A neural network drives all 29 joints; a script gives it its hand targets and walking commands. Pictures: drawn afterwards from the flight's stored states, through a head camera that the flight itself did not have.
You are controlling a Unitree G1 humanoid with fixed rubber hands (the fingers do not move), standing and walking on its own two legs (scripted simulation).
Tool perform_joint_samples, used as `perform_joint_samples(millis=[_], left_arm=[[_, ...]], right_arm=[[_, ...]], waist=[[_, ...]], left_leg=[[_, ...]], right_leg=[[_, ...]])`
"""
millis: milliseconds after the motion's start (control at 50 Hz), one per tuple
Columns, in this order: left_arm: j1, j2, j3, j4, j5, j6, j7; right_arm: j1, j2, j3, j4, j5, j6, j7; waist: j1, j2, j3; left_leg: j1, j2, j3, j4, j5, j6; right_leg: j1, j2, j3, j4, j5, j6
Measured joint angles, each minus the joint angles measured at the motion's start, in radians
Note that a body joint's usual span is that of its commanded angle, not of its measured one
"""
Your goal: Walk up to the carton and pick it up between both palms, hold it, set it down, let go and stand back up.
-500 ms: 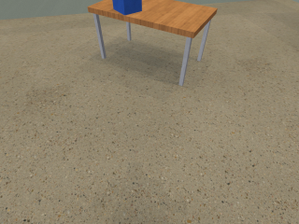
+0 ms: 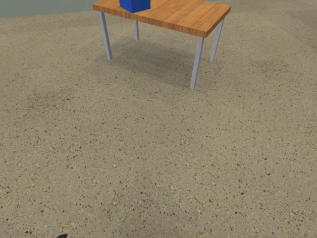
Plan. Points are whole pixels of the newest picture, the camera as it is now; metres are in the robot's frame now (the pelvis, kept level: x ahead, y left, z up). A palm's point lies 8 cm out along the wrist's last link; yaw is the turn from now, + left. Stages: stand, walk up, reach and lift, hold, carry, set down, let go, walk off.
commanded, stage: stand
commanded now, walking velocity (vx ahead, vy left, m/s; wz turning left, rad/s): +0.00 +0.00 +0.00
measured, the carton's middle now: out of the picture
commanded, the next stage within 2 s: none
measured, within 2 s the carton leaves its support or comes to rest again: neither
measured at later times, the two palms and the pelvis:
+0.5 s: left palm out of the picture +0.10 +0.28 -0.11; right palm out of the picture +0.08 -0.27 -0.12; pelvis +0.00 +0.00 +0.00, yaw +0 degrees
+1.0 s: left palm out of the picture +0.11 +0.28 -0.11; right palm out of the picture +0.08 -0.27 -0.12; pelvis +0.01 +0.00 +0.00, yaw +0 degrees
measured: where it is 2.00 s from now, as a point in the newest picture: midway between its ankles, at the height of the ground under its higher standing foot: outside the picture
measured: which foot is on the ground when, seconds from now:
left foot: down 0.00-1.00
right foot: down 0.00-1.00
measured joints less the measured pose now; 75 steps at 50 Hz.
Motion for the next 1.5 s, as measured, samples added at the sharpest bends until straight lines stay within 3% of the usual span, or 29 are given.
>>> perform_joint_samples(millis=[1500], left_arm=[[-0.013, 0.002, 0.000, 0.002, 0.000, 0.000, 0.000]], right_arm=[[0.000, -0.001, 0.000, 0.000, 0.000, 0.000, 0.000]], waist=[[0.000, 0.000, 0.002]], left_leg=[[-0.002, 0.000, 0.000, -0.017, -0.003, 0.001]], right_leg=[[0.000, 0.000, 0.000, -0.021, 0.000, 0.000]])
